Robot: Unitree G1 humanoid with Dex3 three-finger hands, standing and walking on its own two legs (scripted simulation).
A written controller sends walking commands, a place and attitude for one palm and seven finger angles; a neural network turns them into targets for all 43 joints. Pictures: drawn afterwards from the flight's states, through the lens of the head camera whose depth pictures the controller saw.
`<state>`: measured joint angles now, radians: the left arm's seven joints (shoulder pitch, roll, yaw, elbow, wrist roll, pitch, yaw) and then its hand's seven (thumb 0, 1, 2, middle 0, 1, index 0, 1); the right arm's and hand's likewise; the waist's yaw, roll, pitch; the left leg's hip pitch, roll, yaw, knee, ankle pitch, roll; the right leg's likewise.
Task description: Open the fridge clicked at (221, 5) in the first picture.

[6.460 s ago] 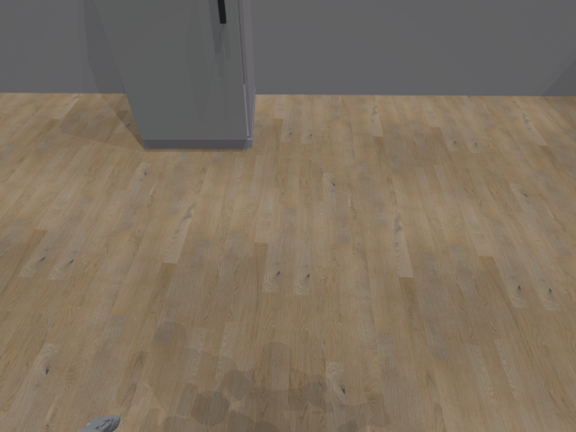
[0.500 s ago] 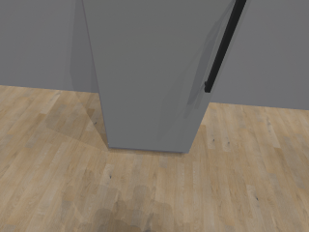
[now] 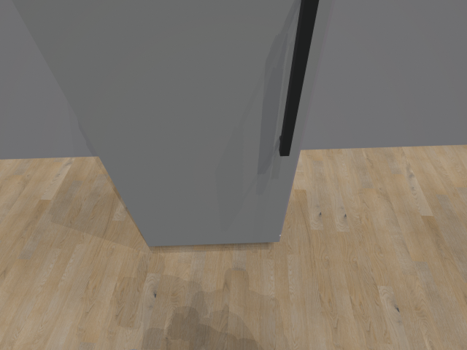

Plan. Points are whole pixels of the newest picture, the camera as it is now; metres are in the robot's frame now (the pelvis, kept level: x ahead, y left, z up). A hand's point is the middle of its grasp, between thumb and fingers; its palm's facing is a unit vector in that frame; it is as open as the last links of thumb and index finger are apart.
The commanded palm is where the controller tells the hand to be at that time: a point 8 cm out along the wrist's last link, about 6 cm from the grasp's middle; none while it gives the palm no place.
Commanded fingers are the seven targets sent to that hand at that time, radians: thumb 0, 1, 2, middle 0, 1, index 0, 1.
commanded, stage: take the last steps up to it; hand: right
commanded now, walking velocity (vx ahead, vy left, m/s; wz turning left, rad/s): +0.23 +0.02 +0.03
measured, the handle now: (292, 84) +0.61 -0.11 +0.13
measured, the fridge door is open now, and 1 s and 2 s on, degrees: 0 0 0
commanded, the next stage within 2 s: come to a stop and stand still in 0.24 s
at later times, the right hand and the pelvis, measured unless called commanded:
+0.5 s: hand (311, 310) +0.23 -0.14 -0.15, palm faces +0.00 +0.97 -0.22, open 7.2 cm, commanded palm none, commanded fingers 0.00 -0.90 -0.90 0.20 0.30 0.20 0.30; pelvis +0.14 +0.03 +0.00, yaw +1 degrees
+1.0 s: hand out of the picture +0.14 -0.23 -0.17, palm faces +0.03 +0.98 -0.17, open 7.4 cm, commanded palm none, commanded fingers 0.00 -0.90 -0.90 0.20 0.30 0.20 0.30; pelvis +0.13 -0.03 +0.02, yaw +1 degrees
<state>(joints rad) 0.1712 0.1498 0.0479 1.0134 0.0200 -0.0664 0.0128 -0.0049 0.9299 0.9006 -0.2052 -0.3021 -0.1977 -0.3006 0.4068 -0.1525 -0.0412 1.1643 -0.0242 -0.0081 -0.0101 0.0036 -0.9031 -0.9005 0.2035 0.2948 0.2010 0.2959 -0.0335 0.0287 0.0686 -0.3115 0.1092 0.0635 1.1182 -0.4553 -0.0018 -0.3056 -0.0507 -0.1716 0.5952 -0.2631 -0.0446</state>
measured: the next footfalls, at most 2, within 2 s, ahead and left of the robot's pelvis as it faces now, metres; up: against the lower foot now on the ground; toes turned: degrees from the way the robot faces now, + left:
left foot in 0.36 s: +0.23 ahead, +0.13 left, +0.00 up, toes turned +9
right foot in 0.76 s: +0.18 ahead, -0.12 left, +0.00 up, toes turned -2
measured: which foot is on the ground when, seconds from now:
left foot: up 0.00-0.34, down 0.36-0.76, up 0.78-1.00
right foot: down 0.00-0.38, up 0.40-0.74, down 0.76-1.00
